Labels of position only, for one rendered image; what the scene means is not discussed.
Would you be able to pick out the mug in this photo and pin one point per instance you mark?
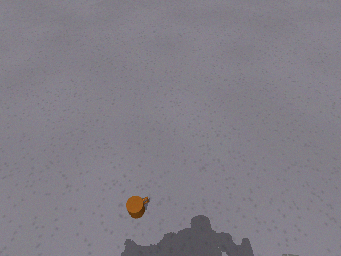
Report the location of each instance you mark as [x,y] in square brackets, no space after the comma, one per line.
[135,206]

